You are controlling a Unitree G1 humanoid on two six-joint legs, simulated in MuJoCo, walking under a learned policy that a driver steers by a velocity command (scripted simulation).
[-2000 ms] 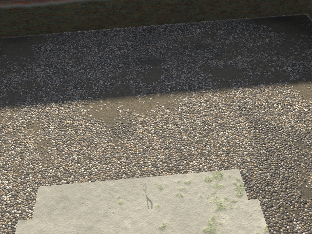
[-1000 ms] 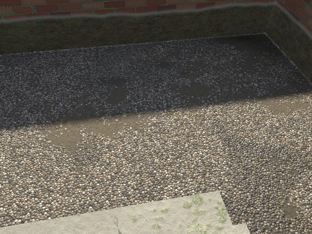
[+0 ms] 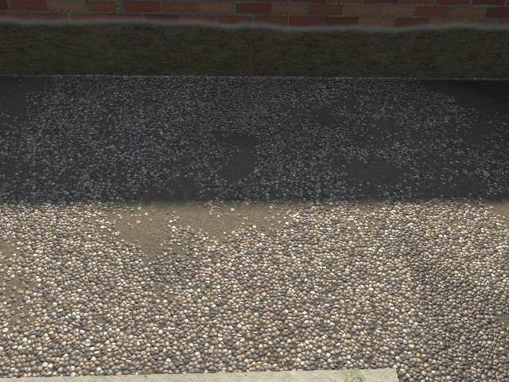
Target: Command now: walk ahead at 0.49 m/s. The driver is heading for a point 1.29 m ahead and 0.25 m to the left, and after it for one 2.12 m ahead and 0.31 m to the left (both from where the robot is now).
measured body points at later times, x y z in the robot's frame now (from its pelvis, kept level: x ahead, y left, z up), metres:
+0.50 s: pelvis +0.28 -0.04 -0.17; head +0.28 -0.06 +0.28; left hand +0.34 +0.19 -0.31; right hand +0.22 -0.28 -0.33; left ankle +0.18 +0.09 -0.69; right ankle +0.31 -0.10 -0.90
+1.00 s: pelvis +0.55 +0.01 -0.34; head +0.56 +0.03 +0.11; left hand +0.44 +0.23 -0.49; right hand +0.71 -0.21 -0.46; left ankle +0.60 +0.08 -1.08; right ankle +0.36 -0.11 -0.81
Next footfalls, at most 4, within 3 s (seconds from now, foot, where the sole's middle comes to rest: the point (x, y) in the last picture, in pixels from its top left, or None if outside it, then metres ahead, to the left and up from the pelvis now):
0.38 right None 0.35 -0.11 -0.94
0.94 left None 0.64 0.09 -1.11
1.50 right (288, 327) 1.01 -0.12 -1.29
1.94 left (234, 280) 1.22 0.12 -1.29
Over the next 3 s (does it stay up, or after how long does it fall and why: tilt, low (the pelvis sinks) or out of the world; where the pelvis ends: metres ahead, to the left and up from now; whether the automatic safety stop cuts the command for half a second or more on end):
stays up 1.27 0.05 -0.51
